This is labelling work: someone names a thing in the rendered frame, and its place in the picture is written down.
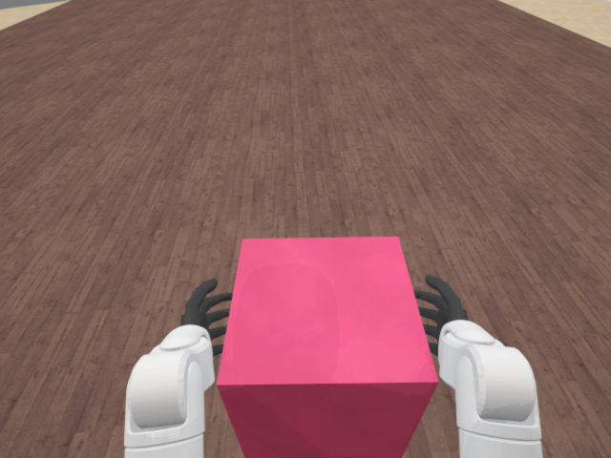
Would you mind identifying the left robot forearm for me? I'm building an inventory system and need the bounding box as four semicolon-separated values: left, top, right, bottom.
124;324;215;458

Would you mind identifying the robot left hand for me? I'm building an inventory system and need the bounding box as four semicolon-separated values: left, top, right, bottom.
180;279;233;357

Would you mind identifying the carton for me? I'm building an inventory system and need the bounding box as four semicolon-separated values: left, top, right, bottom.
217;237;439;458

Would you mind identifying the robot right hand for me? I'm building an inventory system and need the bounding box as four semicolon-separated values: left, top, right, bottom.
413;275;468;356

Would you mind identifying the right robot forearm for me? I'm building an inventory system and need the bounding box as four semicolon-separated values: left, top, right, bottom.
438;320;543;458

